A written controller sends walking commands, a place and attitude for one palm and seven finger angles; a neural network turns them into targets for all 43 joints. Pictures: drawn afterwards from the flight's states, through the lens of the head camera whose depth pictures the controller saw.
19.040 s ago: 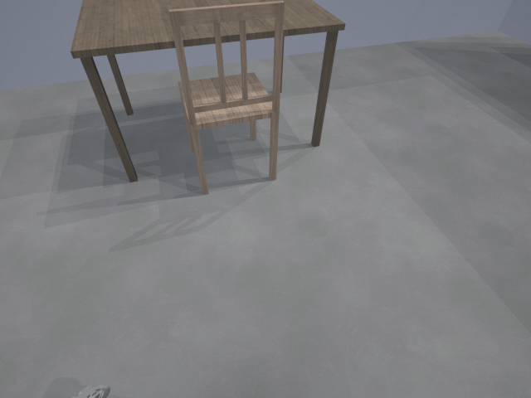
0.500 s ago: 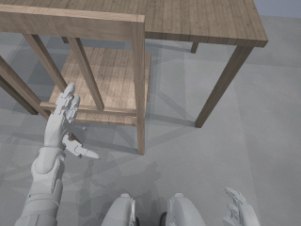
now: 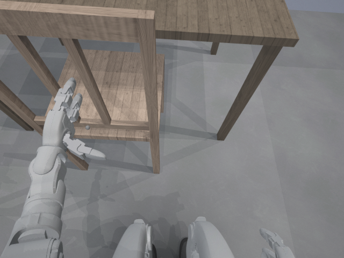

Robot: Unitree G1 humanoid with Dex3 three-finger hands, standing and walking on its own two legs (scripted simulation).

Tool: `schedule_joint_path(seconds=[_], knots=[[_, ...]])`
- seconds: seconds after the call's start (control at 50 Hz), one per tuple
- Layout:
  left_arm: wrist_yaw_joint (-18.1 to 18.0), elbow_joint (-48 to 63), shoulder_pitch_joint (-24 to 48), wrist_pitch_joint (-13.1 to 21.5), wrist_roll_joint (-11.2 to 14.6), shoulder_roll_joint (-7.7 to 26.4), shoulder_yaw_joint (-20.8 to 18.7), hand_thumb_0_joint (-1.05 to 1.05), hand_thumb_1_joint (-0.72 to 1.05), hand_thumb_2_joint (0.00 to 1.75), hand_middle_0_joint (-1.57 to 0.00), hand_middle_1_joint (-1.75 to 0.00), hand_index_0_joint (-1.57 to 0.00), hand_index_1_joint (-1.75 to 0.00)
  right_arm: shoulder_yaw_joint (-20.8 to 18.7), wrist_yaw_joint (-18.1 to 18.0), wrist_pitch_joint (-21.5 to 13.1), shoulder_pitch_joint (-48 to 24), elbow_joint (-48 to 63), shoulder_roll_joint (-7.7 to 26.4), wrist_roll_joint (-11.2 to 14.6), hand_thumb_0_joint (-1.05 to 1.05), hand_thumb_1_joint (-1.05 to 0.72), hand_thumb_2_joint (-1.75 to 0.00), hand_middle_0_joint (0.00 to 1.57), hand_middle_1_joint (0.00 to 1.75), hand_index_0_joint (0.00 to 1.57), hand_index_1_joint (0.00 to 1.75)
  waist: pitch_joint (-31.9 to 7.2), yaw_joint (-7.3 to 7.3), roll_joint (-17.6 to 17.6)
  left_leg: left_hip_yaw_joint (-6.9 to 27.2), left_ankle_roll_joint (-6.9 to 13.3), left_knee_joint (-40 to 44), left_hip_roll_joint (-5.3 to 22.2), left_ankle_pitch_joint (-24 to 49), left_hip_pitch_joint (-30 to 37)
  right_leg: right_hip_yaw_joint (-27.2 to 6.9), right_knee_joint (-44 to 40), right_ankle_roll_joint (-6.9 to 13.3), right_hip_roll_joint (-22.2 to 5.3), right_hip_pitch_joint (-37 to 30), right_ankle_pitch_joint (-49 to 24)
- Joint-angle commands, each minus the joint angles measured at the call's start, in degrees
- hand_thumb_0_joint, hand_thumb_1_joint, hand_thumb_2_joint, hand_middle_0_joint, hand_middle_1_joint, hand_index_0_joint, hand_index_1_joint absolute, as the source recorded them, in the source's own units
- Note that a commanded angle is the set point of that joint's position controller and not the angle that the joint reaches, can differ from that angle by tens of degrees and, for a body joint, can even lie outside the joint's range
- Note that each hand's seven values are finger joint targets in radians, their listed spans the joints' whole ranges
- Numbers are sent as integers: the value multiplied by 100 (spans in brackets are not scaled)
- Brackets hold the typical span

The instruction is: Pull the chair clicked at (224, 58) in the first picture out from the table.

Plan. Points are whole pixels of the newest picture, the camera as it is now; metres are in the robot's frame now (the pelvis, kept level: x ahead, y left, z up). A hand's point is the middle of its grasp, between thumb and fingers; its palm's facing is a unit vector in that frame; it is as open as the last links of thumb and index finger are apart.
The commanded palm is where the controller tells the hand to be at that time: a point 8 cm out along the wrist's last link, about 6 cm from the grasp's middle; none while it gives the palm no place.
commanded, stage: push the fingers through the gap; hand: left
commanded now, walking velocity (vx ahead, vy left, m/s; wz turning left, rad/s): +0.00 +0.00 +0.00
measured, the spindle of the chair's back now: (53, 87) +0.51 +0.30 +0.03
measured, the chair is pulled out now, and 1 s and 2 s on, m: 0.00 0.00 0.00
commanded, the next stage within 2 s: hook a spindle and tug to test in 1.04 s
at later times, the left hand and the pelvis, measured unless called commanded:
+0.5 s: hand (96, 108) +0.45 +0.19 +0.02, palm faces -0.04 -1.00 -0.05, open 16.9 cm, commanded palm +0.44 +0.23 +0.02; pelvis +0.00 +0.01 -0.01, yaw -1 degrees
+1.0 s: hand (100, 103) +0.47 +0.18 +0.02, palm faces -0.03 -1.00 -0.04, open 16.9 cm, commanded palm +0.45 +0.22 +0.02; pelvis +0.01 +0.01 +0.00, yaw -1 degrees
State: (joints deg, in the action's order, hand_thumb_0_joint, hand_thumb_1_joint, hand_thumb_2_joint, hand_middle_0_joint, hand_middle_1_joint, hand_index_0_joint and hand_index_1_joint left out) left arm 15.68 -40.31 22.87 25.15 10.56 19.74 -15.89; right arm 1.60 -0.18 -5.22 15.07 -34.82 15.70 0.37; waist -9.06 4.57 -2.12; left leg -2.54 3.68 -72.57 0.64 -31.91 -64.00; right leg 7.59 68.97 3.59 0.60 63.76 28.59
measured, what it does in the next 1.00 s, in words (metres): stands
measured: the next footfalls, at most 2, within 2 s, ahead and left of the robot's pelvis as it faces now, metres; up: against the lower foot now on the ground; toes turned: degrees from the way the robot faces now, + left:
none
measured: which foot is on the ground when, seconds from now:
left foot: down 0.00-1.00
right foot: down 0.00-1.00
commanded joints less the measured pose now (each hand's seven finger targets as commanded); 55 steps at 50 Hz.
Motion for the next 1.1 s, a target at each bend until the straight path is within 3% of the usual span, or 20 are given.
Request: schedule_joint_path(seconds=[0.0,0.04,0.08,0.1,0.18,0.3,0.36,0.42,0.46,0.56,0.6,0.62,0.68,0.72,0.76,0.86,0.96,1.0,1.02,1.08], knots=[[87,1182,1839,415,157,1011,-167,0,-50,30,-6,-8,-6,-8,-337,-82,-219,413,509,886,43,0,-90,-90,20,30,20,30,-2507,141,-153,639,-195,934,-14,1952,1561,-787,-978,-195,31,-1571,-1418],[64,1088,2219,502,147,1116,-211,0,-50,30,-6,-8,-6,-8,-326,-119,-244,444,432,900,39,0,-90,-90,20,30,20,30,-2389,206,-191,664,-187,906,-5,1844,1475,-782,-951,-189,35,-1413,-1282],[-14,953,2306,590,85,1210,-314,0,-50,30,-6,-8,-6,-8,-321,-109,-246,486,360,903,5,0,-90,-90,20,30,20,30,-2395,153,-380,715,-232,936,1,1890,1615,-732,-898,-169,35,-1273,-1222],[-42,908,2386,609,78,1100,-237,0,-50,30,-6,-8,-6,-8,-318,-98,-249,489,343,889,-12,0,-90,-90,20,30,20,30,-2444,189,-377,699,-226,914,-13,1887,1613,-737,-900,-181,35,-1256,-1219],[-104,362,2547,616,-54,1311,-382,0,-50,30,-6,-8,-6,-8,-300,-76,-193,543,291,929,-36,0,-90,-90,20,30,20,30,-2313,193,-244,723,-232,904,-9,1798,1420,-706,-827,-168,42,-1172,-1131],[-73,71,3036,557,-123,1186,-230,0,-50,30,-6,-8,-6,-8,-301,-30,-82,638,333,951,-44,0,-90,-90,20,30,20,30,-2531,268,-439,771,-239,884,3,1885,1610,-681,-787,-166,49,-992,-1138],[-111,68,3235,629,-135,1444,-455,0,-50,30,-6,-8,-6,-8,-320,-28,-47,724,312,990,-65,0,-90,-90,20,30,20,30,-2796,254,-424,822,-250,841,19,2066,1746,-666,-740,-165,64,-1005,-1236],[-157,-185,3504,653,-171,1435,-447,0,-50,30,-6,-8,-6,-8,-293,-31,9,761,262,959,-77,0,-90,-90,20,30,20,30,-2659,359,-335,776,-223,771,12,2058,1541,-684,-727,-187,67,-1006,-1307],[-171,-237,3679,698,-210,1384,-385,0,-50,30,-6,-8,-6,-8,-298,-18,33,800,232,971,-92,0,-90,-90,20,30,20,30,-2712,384,-501,827,-246,762,25,2151,1707,-659,-694,-182,66,-811,-1283],[-171,-703,3659,634,-288,1718,-689,0,-50,30,-6,-8,-6,-8,-278,-3,171,925,217,994,-117,0,-90,-90,20,30,20,30,-2779,359,-368,767,-216,684,13,2282,1484,-680,-661,-186,86,-1005,-1479],[-144,-689,3871,637,-321,1763,-664,0,-50,30,-6,-8,-6,-8,-275,-1,227,945,214,995,-121,0,-90,-90,20,30,20,30,-2810,398,-496,778,-222,669,31,2308,1528,-670,-635,-187,79,-926,-1486],[-115,-629,4040,637,-307,1543,-474,0,-50,30,-6,-8,-6,-8,-272,19,235,945,220,959,-118,0,-90,-90,20,30,20,30,-2837,460,-560,798,-217,669,29,2350,1626,-668,-660,-189,86,-883,-1502],[-92,-408,3641,660,-279,1565,-519,0,-50,30,-6,-8,-6,-8,-314,54,299,984,284,1000,-108,0,-90,-90,20,30,20,30,-3136,328,-711,924,-321,767,89,2804,2170,-590,-666,-162,102,-814,-1605],[-130,-241,3553,637,-244,1496,-490,0,-50,30,-6,-8,-6,-8,-330,73,348,990,288,986,-109,0,-90,-90,20,30,20,30,-3199,356,-708,946,-332,773,114,2985,2295,-577,-698,-184,110,-820,-1707],[-155,-290,3479,585,-235,1293,-354,0,-50,30,-6,-8,-6,-8,-339,88,380,1002,279,974,-91,0,-90,-90,20,30,20,30,-3046,396,-613,976,-342,814,134,2966,2274,-548,-726,-199,107,-754,-1655],[-364,-309,3580,603,-313,1366,-422,0,-50,30,-6,-8,-6,-8,-338,88,439,1008,225,968,-101,0,-90,-90,20,30,20,30,-2718,443,-472,914,-302,874,113,2589,2022,-574,-783,-204,113,-774,-1516],[-496,-96,3573,828,-395,1543,-561,0,-50,30,-6,-8,-6,-8,-320,109,435,971,243,915,-151,0,-90,-90,20,30,20,30,-2900,327,-791,857,-346,848,76,2795,2172,-611,-747,-174,115,-923,-1674],[-456,-141,3465,847,-391,1610,-587,0,-50,30,-6,-8,-6,-8,-311,94,452,938,243,917,-145,0,-90,-90,20,30,20,30,-2890,358,-593,800,-308,814,71,2785,2018,-647,-754,-190,115,-1100,-1808],[-416,-165,3336,834,-369,1545,-553,0,-50,30,-6,-8,-6,-8,-303,100,452,924,276,899,-137,0,-90,-90,20,30,20,30,-2897,317,-577,784,-294,834,58,2769,1987,-664,-776,-184,115,-1203,-1837],[-285,-577,3321,718,-345,1257,-322,0,-50,30,-6,-8,-6,-8,-306,101,480,899,236,911,-103,0,-90,-90,20,30,20,30,-2522,440,-480,799,-277,868,78,2468,1843,-625,-814,-189,111,-952,-1610]])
